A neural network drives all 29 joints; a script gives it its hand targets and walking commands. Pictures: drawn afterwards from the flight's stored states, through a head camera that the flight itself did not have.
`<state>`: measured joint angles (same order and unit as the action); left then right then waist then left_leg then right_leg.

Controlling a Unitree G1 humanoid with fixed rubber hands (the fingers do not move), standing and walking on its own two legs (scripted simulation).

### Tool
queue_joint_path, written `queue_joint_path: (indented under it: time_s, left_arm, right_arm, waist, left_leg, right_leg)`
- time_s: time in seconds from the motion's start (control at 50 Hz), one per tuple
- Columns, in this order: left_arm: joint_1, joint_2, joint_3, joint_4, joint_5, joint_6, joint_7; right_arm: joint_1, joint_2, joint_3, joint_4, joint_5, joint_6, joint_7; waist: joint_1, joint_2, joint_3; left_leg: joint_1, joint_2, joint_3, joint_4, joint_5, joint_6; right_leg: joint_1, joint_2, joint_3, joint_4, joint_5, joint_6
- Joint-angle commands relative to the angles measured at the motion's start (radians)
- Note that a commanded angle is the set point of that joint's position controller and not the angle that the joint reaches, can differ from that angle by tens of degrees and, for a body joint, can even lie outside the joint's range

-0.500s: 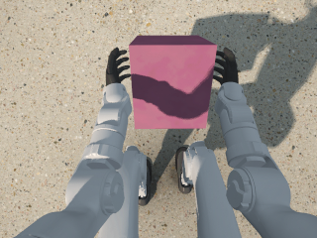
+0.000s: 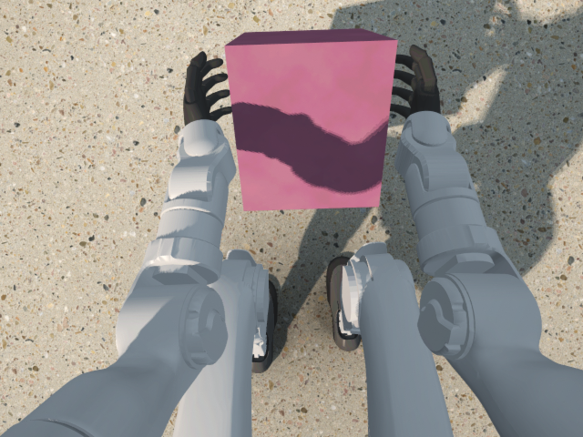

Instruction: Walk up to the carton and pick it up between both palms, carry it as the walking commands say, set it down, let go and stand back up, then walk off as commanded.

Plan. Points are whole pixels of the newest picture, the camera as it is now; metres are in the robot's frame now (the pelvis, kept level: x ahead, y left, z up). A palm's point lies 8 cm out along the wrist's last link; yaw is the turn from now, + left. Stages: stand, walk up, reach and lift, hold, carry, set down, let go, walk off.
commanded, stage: set down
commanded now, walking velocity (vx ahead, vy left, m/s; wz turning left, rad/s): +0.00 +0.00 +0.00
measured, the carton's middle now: (306, 113) +0.52 -0.01 -0.23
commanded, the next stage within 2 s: none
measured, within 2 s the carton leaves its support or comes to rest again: neither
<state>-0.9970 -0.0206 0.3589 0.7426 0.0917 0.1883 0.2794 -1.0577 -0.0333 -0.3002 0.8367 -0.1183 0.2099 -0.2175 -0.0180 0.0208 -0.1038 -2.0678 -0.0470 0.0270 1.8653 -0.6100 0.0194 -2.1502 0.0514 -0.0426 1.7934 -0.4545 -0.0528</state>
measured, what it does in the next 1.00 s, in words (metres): lowers itself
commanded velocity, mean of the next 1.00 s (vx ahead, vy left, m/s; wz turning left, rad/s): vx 0.00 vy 0.00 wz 0.00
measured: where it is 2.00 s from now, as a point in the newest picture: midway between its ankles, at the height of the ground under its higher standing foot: (302, 330)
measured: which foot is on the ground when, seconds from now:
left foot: down 0.00-1.00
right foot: down 0.00-1.00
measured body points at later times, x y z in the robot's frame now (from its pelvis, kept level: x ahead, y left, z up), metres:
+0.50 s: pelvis -0.01 +0.00 -0.06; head +0.34 -0.02 +0.23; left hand +0.52 +0.12 -0.21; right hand +0.51 -0.16 -0.22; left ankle +0.08 +0.11 -0.44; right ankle +0.12 -0.09 -0.44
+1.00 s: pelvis -0.01 +0.01 -0.08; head +0.35 -0.01 +0.19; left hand +0.55 +0.14 -0.23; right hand +0.55 -0.15 -0.23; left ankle +0.08 +0.11 -0.44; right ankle +0.12 -0.09 -0.44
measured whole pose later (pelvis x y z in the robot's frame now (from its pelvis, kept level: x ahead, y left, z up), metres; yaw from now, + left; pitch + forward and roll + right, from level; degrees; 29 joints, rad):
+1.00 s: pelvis -0.01 +0.01 -0.08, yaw +1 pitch +46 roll +1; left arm -1.34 0.11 0.41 0.86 0.10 0.22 0.14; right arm -1.39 -0.17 -0.38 0.92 -0.17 0.23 -0.06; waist -0.02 0.02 0.12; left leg -2.28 -0.07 0.05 2.11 -0.64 0.02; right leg -2.37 0.03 -0.04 2.04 -0.48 -0.05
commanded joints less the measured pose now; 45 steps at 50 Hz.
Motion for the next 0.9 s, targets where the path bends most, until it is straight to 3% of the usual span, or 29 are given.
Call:
queue_joint_path:
  time_s: [0.0,0.04,0.06,0.08,0.1,0.12,0.16,0.18,0.24,0.28,0.3,0.34,0.38,0.44,0.48,0.5,0.58,0.6,0.62,0.66,0.68,0.72,0.76,0.78,0.8,0.82,0.84,0.86,0.88]
  left_arm:
    - [-0.781,-0.804,-0.483,-0.026,-0.072,-0.014,-0.35]
    - [-0.808,-0.796,-0.483,-0.07,-0.064,-0.026,-0.347]
    - [-0.823,-0.786,-0.498,-0.075,-0.091,-0.026,-0.344]
    - [-0.815,-0.779,-0.499,-0.088,-0.092,-0.023,-0.345]
    - [-0.808,-0.809,-0.494,-0.045,-0.099,-0.02,-0.355]
    - [-0.804,-0.744,-0.466,-0.033,-0.084,-0.021,-0.355]
    - [-0.822,-0.755,-0.478,-0.033,-0.106,-0.017,-0.354]
    - [-0.777,-0.734,-0.478,-0.001,-0.087,-0.016,-0.354]
    - [-0.814,-0.727,-0.452,0.01,-0.088,-0.016,-0.366]
    - [-0.819,-0.727,-0.434,0.025,-0.08,-0.008,-0.376]
    - [-0.803,-0.742,-0.419,0.053,-0.061,-0.001,-0.378]
    - [-0.862,-0.725,-0.436,0.008,-0.082,-0.007,-0.376]
    - [-0.887,-0.708,-0.444,0.004,-0.08,-0.009,-0.379]
    - [-0.887,-0.678,-0.44,0.028,-0.1,-0.01,-0.386]
    - [-0.891,-0.688,-0.47,0.01,-0.125,-0.015,-0.376]
    - [-0.958,-0.697,-0.485,-0.028,-0.131,-0.019,-0.376]
    - [-0.89,-0.702,-0.415,0.104,-0.089,0.012,-0.406]
    - [-0.909,-0.651,-0.385,0.087,-0.087,-0.003,-0.414]
    - [-0.951,-0.7,-0.422,0.082,-0.102,0.0,-0.414]
    - [-0.945,-0.7,-0.397,0.111,-0.087,0.011,-0.427]
    - [-0.962,-0.652,-0.384,0.124,-0.09,0.017,-0.427]
    - [-0.923,-0.679,-0.362,0.152,-0.058,0.028,-0.429]
    - [-0.915,-0.657,-0.318,0.186,-0.066,0.033,-0.433]
    - [-0.915,-0.668,-0.323,0.134,-0.063,0.02,-0.439]
    - [-0.93,-0.666,-0.339,0.127,-0.055,0.016,-0.431]
    - [-0.911,-0.666,-0.342,0.162,-0.029,0.03,-0.429]
    - [-0.878,-0.675,-0.314,0.186,-0.031,0.032,-0.436]
    - [-0.93,-0.663,-0.324,0.154,-0.035,0.036,-0.441]
    - [-0.838,-0.681,-0.295,0.182,-0.017,0.04,-0.445]
  right_arm:
    - [-0.68,0.86,0.378,-0.089,0.08,-0.018,0.295]
    - [-0.695,0.874,0.387,-0.11,0.103,-0.022,0.299]
    - [-0.702,0.857,0.399,-0.124,0.109,-0.026,0.295]
    - [-0.69,0.879,0.399,-0.113,0.113,-0.022,0.292]
    - [-0.653,0.841,0.368,-0.045,0.074,-0.019,0.285]
    - [-0.697,0.865,0.412,-0.097,0.116,-0.023,0.291]
    - [-0.732,0.838,0.428,-0.125,0.132,-0.027,0.286]
    - [-0.797,0.835,0.45,-0.159,0.15,-0.029,0.288]
    - [-0.762,0.836,0.439,-0.089,0.128,-0.018,0.288]
    - [-0.734,0.811,0.398,-0.057,0.108,-0.013,0.29]
    - [-0.76,0.796,0.377,-0.078,0.12,-0.025,0.287]
    - [-0.774,0.794,0.38,-0.07,0.114,-0.018,0.288]
    - [-0.772,0.781,0.385,-0.061,0.13,-0.023,0.301]
    - [-0.839,0.757,0.41,-0.085,0.143,-0.021,0.3]
    - [-0.933,0.733,0.443,-0.168,0.163,-0.037,0.299]
    - [-0.888,0.758,0.442,-0.097,0.183,-0.03,0.297]
    - [-0.803,0.701,0.327,0.013,0.093,-0.007,0.323]
    - [-0.769,0.738,0.321,0.078,0.074,0.006,0.327]
    - [-0.807,0.688,0.297,0.039,0.07,-0.009,0.326]
    - [-0.747,0.672,0.242,0.113,0.034,0.002,0.338]
    - [-0.728,0.689,0.244,0.159,0.025,0.014,0.343]
    - [-0.747,0.672,0.186,0.126,0.022,0.014,0.358]
    - [-0.72,0.678,0.198,0.181,0.014,0.032,0.367]
    - [-0.751,0.737,0.198,0.132,0.02,0.034,0.379]
    - [-0.741,0.712,0.184,0.105,0.025,0.024,0.382]
    - [-0.75,0.711,0.178,0.127,0.029,0.032,0.386]
    - [-0.694,0.716,0.167,0.173,0.005,0.037,0.389]
    - [-0.673,0.72,0.148,0.18,-0.003,0.038,0.391]
    - [-0.68,0.722,0.14,0.158,-0.015,0.042,0.405]
  waist:
    - [-0.016,0.009,-0.958]
    - [0.016,0.011,-0.995]
    - [-0.026,-0.012,-1.038]
    - [0.015,0.012,-1.043]
    - [-0.051,-0.017,-0.975]
    - [0.034,-0.018,-1.0]
    - [0.004,-0.027,-1.051]
    - [0.036,-0.041,-1.001]
    - [0.044,-0.094,-0.946]
    - [0.013,-0.07,-0.917]
    - [0.031,0.008,-0.915]
    - [0.004,-0.016,-0.943]
    - [0.034,-0.019,-0.88]
    - [0.006,-0.043,-0.908]
    - [0.027,-0.044,-0.984]
    - [0.021,-0.034,-0.967]
    - [-0.045,-0.019,-0.749]
    - [-0.011,-0.045,-0.706]
    - [-0.049,0.035,-0.754]
    - [-0.088,0.038,-0.675]
    - [-0.082,-0.028,-0.648]
    - [-0.061,0.086,-0.677]
    - [-0.074,-0.002,-0.627]
    - [-0.042,-0.021,-0.629]
    - [-0.064,0.014,-0.661]
    - [-0.038,0.059,-0.635]
    - [-0.069,0.008,-0.61]
    - [-0.051,0.067,-0.599]
    - [-0.058,0.017,-0.602]
  left_leg:
    - [0.329,-0.134,-0.036,-0.115,0.281,-0.017]
    - [0.323,-0.134,-0.016,-0.106,0.291,-0.016]
    - [0.363,-0.136,-0.046,-0.096,0.31,-0.013]
    - [0.353,-0.134,-0.025,-0.084,0.331,-0.018]
    - [0.293,-0.127,-0.036,-0.066,0.343,-0.018]
    - [0.303,-0.129,-0.014,-0.065,0.308,-0.016]
    - [0.3,-0.127,-0.013,-0.044,0.303,-0.019]
    - [0.279,-0.132,-0.017,-0.044,0.286,-0.006]
    - [0.192,-0.128,-0.018,-0.012,0.302,-0.005]
    - [0.193,-0.118,-0.023,-0.012,0.249,0.001]
    - [0.232,-0.121,0.0,-0.008,0.255,-0.01]
    - [0.244,-0.122,0.004,0.012,0.242,-0.011]
    - [0.19,-0.11,-0.006,0.017,0.26,-0.008]
    - [0.177,-0.109,-0.017,0.036,0.26,-0.006]
    - [0.249,-0.113,-0.031,0.052,0.31,0.0]
    - [0.216,-0.118,0.0,0.073,0.292,-0.005]
    - [0.12,-0.109,-0.031,0.047,0.208,0.005]
    - [0.063,-0.106,-0.016,0.06,0.192,0.003]
    - [0.109,-0.101,-0.019,0.067,0.213,-0.007]
    - [0.088,-0.1,-0.028,0.064,0.183,-0.01]
    - [0.042,-0.105,-0.034,0.062,0.148,-0.009]
    - [0.118,-0.096,-0.022,0.061,0.131,-0.016]
    - [0.073,-0.092,-0.028,0.083,0.125,-0.008]
    - [0.036,-0.11,-0.016,0.067,0.139,0.007]
    - [0.078,-0.097,-0.023,0.066,0.147,0.0]
    - [0.09,-0.099,-0.029,0.068,0.154,0.004]
    - [0.079,-0.105,-0.031,0.062,0.168,0.0]
    - [0.047,-0.101,-0.02,0.064,0.155,-0.011]
    - [0.046,-0.107,-0.032,0.065,0.16,0.007]
  right_leg:
    - [0.766,0.108,0.074,-0.007,0.302,0.057]
    - [0.783,0.109,0.075,0.001,0.319,0.061]
    - [0.779,0.107,0.056,0.031,0.345,0.069]
    - [0.793,0.105,0.078,0.043,0.362,0.059]
    - [0.797,0.109,0.082,0.026,0.388,0.056]
    - [0.808,0.1,0.078,0.037,0.349,0.064]
    - [0.839,0.1,0.073,0.057,0.363,0.067]
    - [0.806,0.098,0.061,0.076,0.335,0.077]
    - [0.805,0.088,0.088,0.076,0.365,0.071]
    - [0.777,0.089,0.085,0.101,0.332,0.068]
    - [0.753,0.096,0.083,0.088,0.305,0.063]
    - [0.746,0.091,0.081,0.099,0.292,0.059]
    - [0.715,0.084,0.083,0.12,0.317,0.054]
    - [0.773,0.075,0.075,0.147,0.347,0.062]
    - [0.742,0.079,0.065,0.193,0.369,0.063]
    - [0.767,0.083,0.081,0.171,0.354,0.058]
    - [0.656,0.067,0.067,0.176,0.278,0.048]
    - [0.652,0.059,0.081,0.182,0.272,0.046]
    - [0.642,0.062,0.085,0.188,0.291,0.034]
    - [0.583,0.059,0.07,0.193,0.256,0.03]
    - [0.608,0.061,0.069,0.184,0.222,0.033]
    - [0.55,0.058,0.062,0.206,0.199,0.026]
    - [0.555,0.049,0.064,0.2,0.17,0.03]
    - [0.578,0.052,0.074,0.187,0.195,0.032]
    - [0.536,0.058,0.061,0.202,0.208,0.032]
    - [0.52,0.057,0.076,0.208,0.212,0.027]
    - [0.538,0.057,0.055,0.198,0.222,0.034]
    - [0.54,0.052,0.083,0.204,0.236,0.018]
    - [0.51,0.053,0.065,0.216,0.226,0.028]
